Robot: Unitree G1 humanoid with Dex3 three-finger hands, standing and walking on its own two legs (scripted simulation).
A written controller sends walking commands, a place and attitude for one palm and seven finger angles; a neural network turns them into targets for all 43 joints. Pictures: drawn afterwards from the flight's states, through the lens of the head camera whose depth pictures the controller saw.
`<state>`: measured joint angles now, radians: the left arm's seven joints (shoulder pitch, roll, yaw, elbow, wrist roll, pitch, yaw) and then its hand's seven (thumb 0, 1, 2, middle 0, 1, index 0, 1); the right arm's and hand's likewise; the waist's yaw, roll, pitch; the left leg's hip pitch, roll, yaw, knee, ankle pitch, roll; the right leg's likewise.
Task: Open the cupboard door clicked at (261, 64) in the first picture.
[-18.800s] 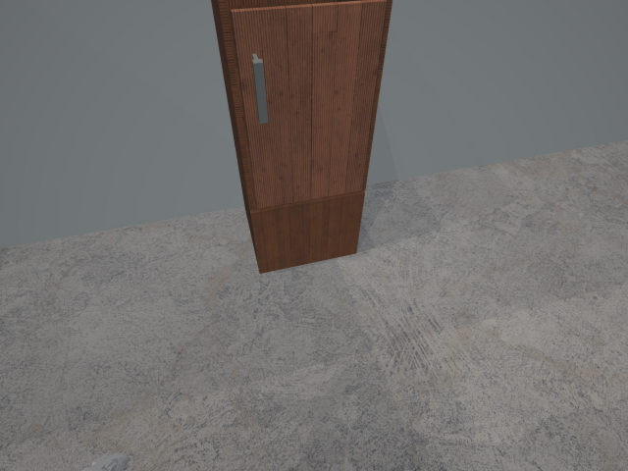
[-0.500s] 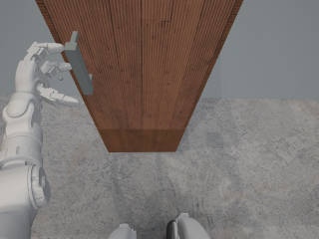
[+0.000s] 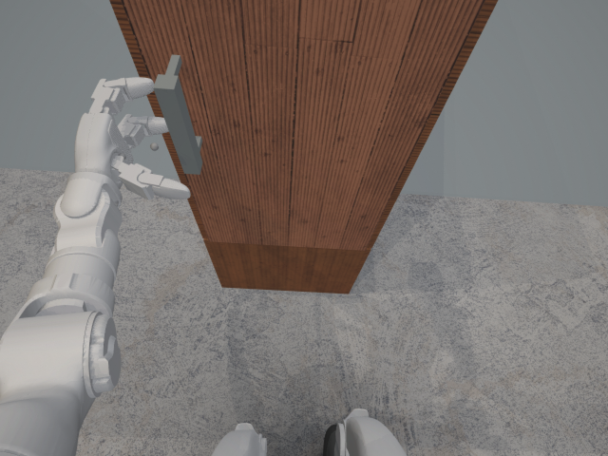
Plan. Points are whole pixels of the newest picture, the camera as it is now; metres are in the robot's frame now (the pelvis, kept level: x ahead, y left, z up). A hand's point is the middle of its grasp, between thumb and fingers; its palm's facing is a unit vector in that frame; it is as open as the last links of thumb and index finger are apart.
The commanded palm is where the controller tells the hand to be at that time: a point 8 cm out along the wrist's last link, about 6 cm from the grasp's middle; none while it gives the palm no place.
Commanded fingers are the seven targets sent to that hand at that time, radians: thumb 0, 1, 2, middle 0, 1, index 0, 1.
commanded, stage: slide the fingers in behind the handle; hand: left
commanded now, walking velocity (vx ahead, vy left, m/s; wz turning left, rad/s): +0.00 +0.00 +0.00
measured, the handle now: (184, 119) +0.53 +0.16 +0.08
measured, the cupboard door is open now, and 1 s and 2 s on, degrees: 0 0 0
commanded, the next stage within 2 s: move the hooked fingers beside the handle in 0.58 s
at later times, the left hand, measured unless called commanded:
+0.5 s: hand (161, 150) +0.48 +0.18 +0.08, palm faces +0.03 -1.00 -0.02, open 15.4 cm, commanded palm +0.46 +0.17 +0.08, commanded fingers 0.00 -0.50 0.30 -0.30 -1.20 -0.30 -1.20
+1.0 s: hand (158, 149) +0.48 +0.18 +0.08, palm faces +0.01 -1.00 -0.02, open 15.3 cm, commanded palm +0.46 +0.19 +0.08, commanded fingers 0.00 -0.50 0.30 -0.30 -1.20 -0.30 -1.20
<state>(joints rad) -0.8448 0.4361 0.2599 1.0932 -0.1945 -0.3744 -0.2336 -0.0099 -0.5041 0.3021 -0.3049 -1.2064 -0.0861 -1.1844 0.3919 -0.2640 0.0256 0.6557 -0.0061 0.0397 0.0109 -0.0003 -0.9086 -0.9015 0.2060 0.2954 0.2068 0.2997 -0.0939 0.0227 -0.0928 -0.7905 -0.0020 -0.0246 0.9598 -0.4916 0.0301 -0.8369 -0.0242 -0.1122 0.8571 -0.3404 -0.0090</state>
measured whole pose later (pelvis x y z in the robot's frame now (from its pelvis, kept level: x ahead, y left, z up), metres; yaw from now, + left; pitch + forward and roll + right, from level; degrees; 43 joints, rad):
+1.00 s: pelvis -0.01 +0.00 +0.00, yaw +1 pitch +18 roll -3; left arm -0.87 0.43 0.22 1.12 -0.20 -0.40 -0.22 -0.01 -0.50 0.30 -0.30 -1.20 -0.01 -1.16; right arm 0.37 -0.27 0.02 0.67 0.00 0.00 0.01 0.00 -0.91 -0.90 0.21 0.30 0.21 0.30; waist -0.09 0.03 -0.08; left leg -0.80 -0.01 -0.04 0.97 -0.48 0.03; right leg -0.85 -0.03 -0.12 0.87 -0.34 -0.01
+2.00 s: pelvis +0.00 +0.00 +0.00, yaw -3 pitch +18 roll -2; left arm -0.77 0.55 0.41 1.07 -0.18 -0.37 -0.41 -0.01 -0.50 0.30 -0.30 -1.20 -0.30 -1.20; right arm 0.39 -0.28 0.04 0.60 0.02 0.05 -0.03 0.00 -0.91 -0.90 0.21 0.30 0.21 0.30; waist -0.12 0.02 -0.08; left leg -0.76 0.02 0.02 0.93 -0.48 0.03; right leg -0.84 0.00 -0.06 0.84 -0.31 -0.01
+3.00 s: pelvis +0.00 +0.00 +0.00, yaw -3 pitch +19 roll -3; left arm -0.78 0.57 0.42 1.10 -0.16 -0.35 -0.42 -0.01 -0.50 0.30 -0.30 -1.20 -0.30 -1.20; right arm 0.38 -0.28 0.05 0.58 0.01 0.06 -0.03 0.00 -0.91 -0.90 0.21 0.30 0.21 0.30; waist -0.13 0.02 -0.09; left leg -0.78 0.02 0.02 0.94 -0.49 0.04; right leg -0.85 0.00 -0.06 0.84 -0.32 0.00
